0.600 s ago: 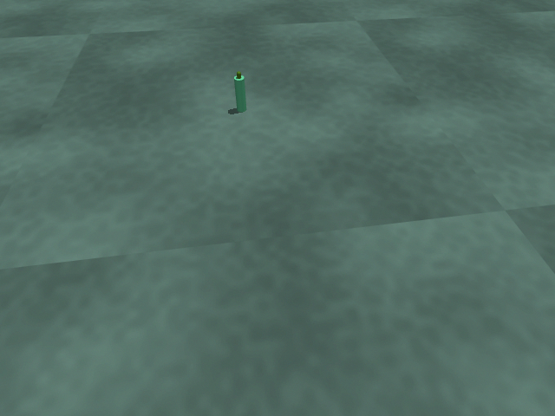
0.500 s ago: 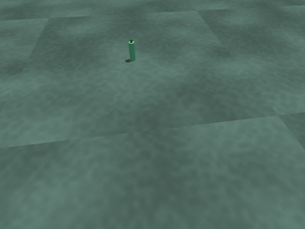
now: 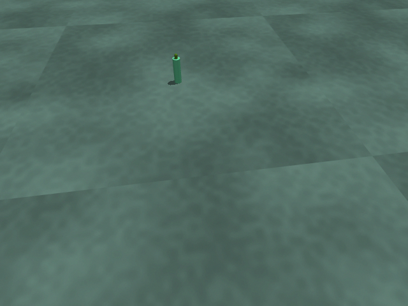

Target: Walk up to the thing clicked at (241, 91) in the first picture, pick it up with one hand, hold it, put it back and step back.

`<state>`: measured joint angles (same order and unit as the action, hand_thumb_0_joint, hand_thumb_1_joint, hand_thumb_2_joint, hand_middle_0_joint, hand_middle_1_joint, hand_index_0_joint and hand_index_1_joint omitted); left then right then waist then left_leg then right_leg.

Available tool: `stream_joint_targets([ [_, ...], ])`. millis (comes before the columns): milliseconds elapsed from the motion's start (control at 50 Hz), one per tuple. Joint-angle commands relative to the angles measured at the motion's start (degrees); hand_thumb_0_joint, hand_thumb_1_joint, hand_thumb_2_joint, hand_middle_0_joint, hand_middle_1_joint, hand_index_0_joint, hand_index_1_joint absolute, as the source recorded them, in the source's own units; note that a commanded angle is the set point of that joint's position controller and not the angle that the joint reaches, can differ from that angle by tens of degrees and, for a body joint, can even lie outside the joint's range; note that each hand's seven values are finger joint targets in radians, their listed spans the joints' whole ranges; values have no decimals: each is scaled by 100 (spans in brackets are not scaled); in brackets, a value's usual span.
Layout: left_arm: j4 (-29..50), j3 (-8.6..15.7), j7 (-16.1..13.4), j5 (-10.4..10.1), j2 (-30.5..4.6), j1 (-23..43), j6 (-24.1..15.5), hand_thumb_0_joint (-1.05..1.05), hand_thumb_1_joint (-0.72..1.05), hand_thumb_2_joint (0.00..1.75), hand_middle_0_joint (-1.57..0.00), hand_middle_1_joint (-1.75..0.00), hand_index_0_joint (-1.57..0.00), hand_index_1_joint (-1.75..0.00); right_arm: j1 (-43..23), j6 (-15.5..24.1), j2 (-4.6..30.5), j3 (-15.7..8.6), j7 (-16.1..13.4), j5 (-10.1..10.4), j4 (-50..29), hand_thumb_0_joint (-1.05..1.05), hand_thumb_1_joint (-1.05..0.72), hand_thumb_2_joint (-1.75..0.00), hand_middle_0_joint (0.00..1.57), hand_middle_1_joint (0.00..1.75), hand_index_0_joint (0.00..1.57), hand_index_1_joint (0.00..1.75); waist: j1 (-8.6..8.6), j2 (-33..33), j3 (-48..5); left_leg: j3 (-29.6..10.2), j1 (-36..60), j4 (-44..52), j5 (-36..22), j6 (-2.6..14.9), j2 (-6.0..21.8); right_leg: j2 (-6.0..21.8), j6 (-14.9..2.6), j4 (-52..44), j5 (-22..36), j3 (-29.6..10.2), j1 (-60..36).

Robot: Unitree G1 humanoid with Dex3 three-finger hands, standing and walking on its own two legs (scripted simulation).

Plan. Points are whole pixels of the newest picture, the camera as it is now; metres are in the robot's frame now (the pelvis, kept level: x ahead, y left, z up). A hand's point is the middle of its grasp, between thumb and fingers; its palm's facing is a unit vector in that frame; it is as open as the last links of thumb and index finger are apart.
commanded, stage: stand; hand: left
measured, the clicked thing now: (177, 68) +2.04 +0.27 -0.65
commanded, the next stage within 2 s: walk up in 0.52 s
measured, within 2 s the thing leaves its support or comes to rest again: neither
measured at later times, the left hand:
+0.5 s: hand out of the picture +0.07 +0.25 -0.15, palm faces -0.03 -0.94 -0.34, open 7.4 cm
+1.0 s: hand out of the picture +0.10 +0.31 -0.16, palm faces +0.06 -0.91 -0.40, open 7.4 cm
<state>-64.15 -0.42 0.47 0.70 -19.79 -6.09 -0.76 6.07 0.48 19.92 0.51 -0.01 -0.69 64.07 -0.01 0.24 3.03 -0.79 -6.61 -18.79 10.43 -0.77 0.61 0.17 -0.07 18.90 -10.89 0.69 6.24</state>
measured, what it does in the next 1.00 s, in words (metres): walks ahead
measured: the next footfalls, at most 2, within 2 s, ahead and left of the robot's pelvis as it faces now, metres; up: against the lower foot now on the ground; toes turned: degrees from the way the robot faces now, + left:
left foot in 1.02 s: +0.33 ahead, +0.15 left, +0.00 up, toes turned +8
right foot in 1.48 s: +0.59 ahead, -0.14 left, +0.00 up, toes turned -4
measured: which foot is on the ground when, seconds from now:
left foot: down 0.00-0.72, up 0.74-1.00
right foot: down 0.00-1.00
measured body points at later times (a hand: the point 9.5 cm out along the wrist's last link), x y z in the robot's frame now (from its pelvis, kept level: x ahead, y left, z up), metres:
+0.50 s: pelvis +0.00 +0.00 +0.00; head +0.01 +0.00 +0.45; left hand +0.07 +0.30 -0.13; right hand +0.08 -0.30 -0.14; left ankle +0.00 +0.13 -0.75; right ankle -0.01 -0.12 -0.75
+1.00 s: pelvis +0.15 +0.01 -0.02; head +0.17 +0.02 +0.43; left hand +0.10 +0.36 -0.14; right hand +0.30 -0.30 -0.12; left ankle +0.28 +0.15 -0.74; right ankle -0.01 -0.12 -0.75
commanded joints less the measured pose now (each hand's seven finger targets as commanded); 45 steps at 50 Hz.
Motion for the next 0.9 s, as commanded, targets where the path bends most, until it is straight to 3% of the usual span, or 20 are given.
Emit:
stream_joint_targets([
  [0,333,250,-106,-21,-1207,217,-125,0,90,90,-20,-30,-20,-30,-195,153,1193,-243,-57,24,-336,0,-90,-90,20,30,20,30,15,-2,-475,-514,56,234,-892,200,646,705,-143,-260,834,-523,-79],
  [480,331,260,-105,-18,-1234,174,-125,0,90,90,-20,-30,-20,-30,-158,151,1191,-230,-57,15,-312,0,-90,-90,20,30,20,30,12,-53,-497,-502,134,263,-863,232,676,761,-133,-330,845,-578,-95],
  [500,638,695,123,82,-2020,-156,-253,0,90,90,-20,-30,-20,-30,216,287,1883,-706,139,-55,-645,0,-90,-90,20,30,20,30,3,5,-1253,-727,138,-246,2470,732,576,484,-358,414,-2166,-395,-156],
  [520,660,684,197,131,-1843,10,-258,0,90,90,-20,-30,-20,-30,85,283,1903,-738,223,-119,-628,0,-90,-90,20,30,20,30,33,264,-698,-1003,-506,-187,3213,845,686,561,-417,778,-2764,-501,423],
  [540,801,696,245,138,-1710,101,-285,0,90,90,-20,-30,-20,-30,-52,295,1840,-772,267,-114,-773,0,-90,-90,20,30,20,30,66,392,-288,-1232,-768,-140,3238,915,854,626,-467,1005,-2809,-604,944],
  [580,964,666,310,124,-1531,204,-312,0,90,90,-20,-30,-20,-30,-59,341,1739,-815,313,-103,-914,0,-90,-90,20,30,20,30,83,416,279,-1593,-782,64,3017,1047,1124,565,-432,1273,-2204,-409,1675],
  [620,941,698,327,118,-1527,-185,-340,0,90,90,-20,-30,-20,-30,-42,366,1809,-892,351,-102,-1002,0,-90,-90,20,30,20,30,209,631,-76,-1689,-500,226,3010,1164,1304,303,-304,1183,-1453,166,1220],
  [640,869,742,342,134,-1559,-486,-350,0,90,90,-20,-30,-20,-30,-260,338,1809,-902,388,-124,-1110,0,-90,-90,20,30,20,30,367,638,-114,-1548,-869,114,3230,1158,1215,222,-262,1004,-1443,274,707],
  [660,790,795,345,155,-1651,-831,-367,0,90,90,-20,-30,-20,-30,-446,311,1685,-860,416,-133,-1232,0,-90,-90,20,30,20,30,556,338,-102,-1089,-1486,-343,3227,920,845,234,-290,617,-1816,123,45],
  [680,686,888,318,209,-1910,-1367,-419,0,90,90,-20,-30,-20,-30,-777,298,1426,-770,437,-111,-1443,0,-90,-90,20,30,20,30,831,-383,-40,-296,-2906,-1602,2734,495,218,726,-598,-241,-2889,-962,-1170],
  [700,663,995,276,222,-2410,-1696,-503,0,90,90,-20,-30,-20,-30,-1093,303,1143,-647,413,-95,-1622,0,-90,-90,20,30,20,30,1026,-1527,387,203,-4586,-3336,2146,292,-398,2054,-1029,-1467,-4041,-3165,-1862],
  [720,891,949,232,172,-2532,-1400,-533,0,90,90,-20,-30,-20,-30,-1322,333,1437,-671,348,-128,-1643,0,-90,-90,20,30,20,30,960,-696,816,-550,-4745,-3711,1834,196,97,2778,-1485,-1691,-3448,-3703,-1521],
  [740,1028,880,218,111,-2295,-1173,-552,0,90,90,-20,-30,-20,-30,-1061,378,1615,-702,357,-91,-1506,0,-90,-90,20,30,20,30,699,28,831,-690,-4531,-3795,1554,212,212,2574,-1520,-1460,-2499,-3188,-1539],
  [760,1065,851,193,75,-2109,-1053,-577,0,90,90,-20,-30,-20,-30,-819,405,1589,-710,385,-75,-1403,0,-90,-90,20,30,20,30,552,86,717,-690,-4346,-3770,1285,186,288,2177,-1371,-1268,-1540,-2443,-1677],
  [800,1170,817,147,49,-2007,-670,-588,0,90,90,-20,-30,-20,-30,-410,380,1509,-700,478,-25,-1350,0,-90,-90,20,30,20,30,249,-424,502,-581,-3769,-3159,975,166,422,1584,-1001,-1164,-640,-1081,-1616],
  [820,1213,794,154,30,-1994,-619,-593,0,90,90,-20,-30,-20,-30,-433,357,1484,-701,539,-27,-1383,0,-90,-90,20,30,20,30,236,-634,464,-330,-3402,-2815,759,115,353,1352,-946,-1144,-198,-640,-1365],
  [840,1288,795,170,52,-2067,-531,-596,0,90,90,-20,-30,-20,-30,-500,323,1433,-703,587,-40,-1478,0,-90,-90,20,30,20,30,188,-878,468,-215,-2902,-2458,526,98,445,1309,-947,-1192,-173,-376,-870],
  [880,1354,777,208,36,-2089,-638,-559,0,90,90,-20,-30,-20,-30,-689,302,1350,-701,656,-46,-1615,0,-90,-90,20,30,20,30,279,-856,355,167,-2140,-1709,72,137,368,1135,-908,-1066,-62,58,-434],
])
